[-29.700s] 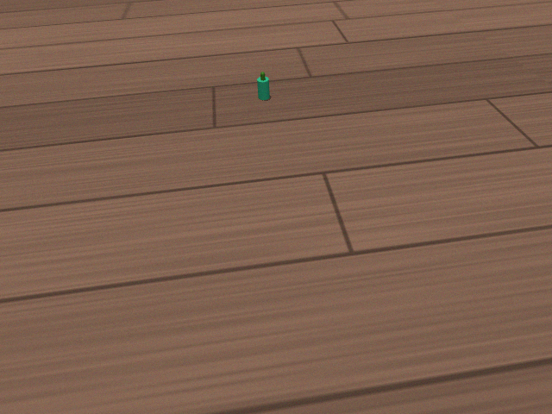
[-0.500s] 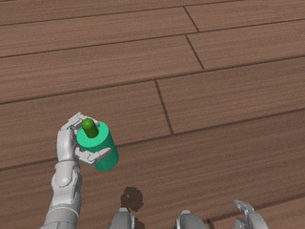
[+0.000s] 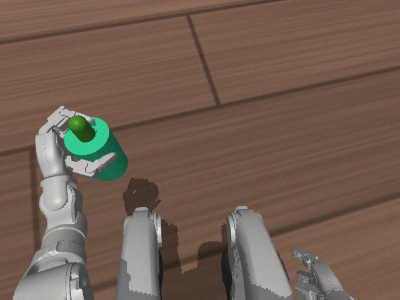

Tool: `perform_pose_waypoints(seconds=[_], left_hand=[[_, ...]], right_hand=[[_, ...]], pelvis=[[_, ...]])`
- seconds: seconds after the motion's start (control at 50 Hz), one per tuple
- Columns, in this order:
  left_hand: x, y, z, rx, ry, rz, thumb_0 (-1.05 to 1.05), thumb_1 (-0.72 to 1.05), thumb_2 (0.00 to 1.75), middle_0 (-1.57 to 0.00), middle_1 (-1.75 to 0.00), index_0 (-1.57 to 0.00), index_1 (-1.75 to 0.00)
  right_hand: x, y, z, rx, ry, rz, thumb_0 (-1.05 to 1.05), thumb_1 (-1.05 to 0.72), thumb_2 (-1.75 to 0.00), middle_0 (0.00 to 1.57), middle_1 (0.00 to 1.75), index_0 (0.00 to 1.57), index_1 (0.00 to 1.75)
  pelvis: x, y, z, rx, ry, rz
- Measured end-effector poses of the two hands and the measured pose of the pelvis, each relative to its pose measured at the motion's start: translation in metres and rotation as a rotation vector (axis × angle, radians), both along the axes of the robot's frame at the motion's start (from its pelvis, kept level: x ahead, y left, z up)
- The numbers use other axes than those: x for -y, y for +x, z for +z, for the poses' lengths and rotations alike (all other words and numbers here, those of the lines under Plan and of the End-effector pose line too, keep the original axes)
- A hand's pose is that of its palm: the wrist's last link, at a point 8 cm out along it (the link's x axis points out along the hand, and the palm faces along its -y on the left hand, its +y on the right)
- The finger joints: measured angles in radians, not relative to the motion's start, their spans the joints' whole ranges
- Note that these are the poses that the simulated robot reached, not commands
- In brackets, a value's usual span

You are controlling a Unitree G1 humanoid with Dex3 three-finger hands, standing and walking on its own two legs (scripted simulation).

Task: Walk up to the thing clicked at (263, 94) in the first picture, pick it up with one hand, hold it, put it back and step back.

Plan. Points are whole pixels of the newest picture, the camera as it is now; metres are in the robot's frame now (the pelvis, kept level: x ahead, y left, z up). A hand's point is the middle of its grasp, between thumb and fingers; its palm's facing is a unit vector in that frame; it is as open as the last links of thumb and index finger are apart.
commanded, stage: crouch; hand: left
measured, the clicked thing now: (95, 146) +0.42 +0.22 -0.05
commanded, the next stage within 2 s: lower in 0.94 s
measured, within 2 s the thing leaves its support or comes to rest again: neither
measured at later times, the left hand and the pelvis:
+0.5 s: hand (106, 157) +0.44 +0.24 -0.18, palm faces +0.24 -0.97 -0.01, open 9.7 cm; pelvis -0.03 +0.00 -0.14, yaw -3 degrees
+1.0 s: hand (109, 163) +0.44 +0.25 -0.25, palm faces +0.24 -0.97 -0.02, open 9.7 cm; pelvis -0.02 +0.01 -0.18, yaw -7 degrees
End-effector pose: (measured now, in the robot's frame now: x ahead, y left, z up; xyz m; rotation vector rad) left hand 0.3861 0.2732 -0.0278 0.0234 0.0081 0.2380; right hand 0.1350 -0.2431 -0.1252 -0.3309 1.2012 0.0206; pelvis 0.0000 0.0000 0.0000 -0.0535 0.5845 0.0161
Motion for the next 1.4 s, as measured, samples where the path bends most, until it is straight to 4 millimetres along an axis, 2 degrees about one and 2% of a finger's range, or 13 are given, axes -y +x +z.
perform_pose_waypoints(seconds=[0.1,0.22,0.36,0.52,0.8,1.14,1.4], left_hand=[[-0.002,-0.001,-0.045,0.0,-0.018,0.004,0.03,-0.52,1.03,-0.67,-1.07,-0.88,-1.18],[-0.006,0.001,-0.087,0.014,-0.001,0.004,0.03,-0.52,1.03,-0.67,-1.07,-0.88,-1.18],[-0.009,0.008,-0.122,0.006,0.005,-0.007,0.02,-0.52,1.03,-0.67,-1.06,-0.88,-1.18],[-0.01,0.018,-0.153,0.0,-0.012,0.002,0.02,-0.52,1.03,-0.68,-1.05,-0.89,-1.17],[-0.019,0.022,-0.197,-0.006,0.0,0.01,0.02,-0.52,1.03,-0.67,-1.06,-0.88,-1.18],[-0.022,0.022,-0.232,-0.021,-0.01,0.003,0.02,-0.51,1.03,-0.67,-1.06,-0.88,-1.18],[-0.019,0.023,-0.277,-0.043,-0.024,0.031,0.02,-0.51,1.03,-0.67,-1.06,-0.88,-1.18]], right_hand=[[0.007,-0.014,-0.034,-0.026,-0.026,0.014,0.0,-0.92,-0.91,0.21,0.3,0.2,0.3],[0.018,-0.032,-0.071,-0.054,-0.068,0.011,0.0,-0.92,-0.91,0.21,0.3,0.2,0.3],[0.02,-0.054,-0.104,-0.097,-0.087,0.001,0.0,-0.92,-0.91,0.2,0.3,0.2,0.3],[0.019,-0.069,-0.126,-0.137,-0.095,0.008,0.0,-0.91,-0.91,0.21,0.3,0.2,0.3],[0.028,-0.061,-0.143,-0.167,-0.149,0.062,0.0,-0.91,-0.91,0.21,0.3,0.21,0.3],[0.024,-0.05,-0.147,-0.183,-0.185,0.122,0.0,-0.91,-0.91,0.21,0.3,0.21,0.3],[0.02,-0.053,-0.144,-0.211,-0.237,0.208,0.0,-0.92,-0.91,0.21,0.3,0.21,0.3]], pelvis=[[0.002,-0.009,-0.038,0.001,-0.003,-0.009],[0.002,-0.02,-0.081,0.027,-0.01,-0.019],[0.0,-0.027,-0.115,0.054,-0.016,-0.027],[-0.001,-0.027,-0.142,0.078,-0.03,-0.04],[-0.003,-0.023,-0.168,0.109,-0.056,-0.063],[-0.009,-0.02,-0.183,0.14,-0.094,-0.078],[-0.012,-0.023,-0.195,0.202,-0.127,-0.101]])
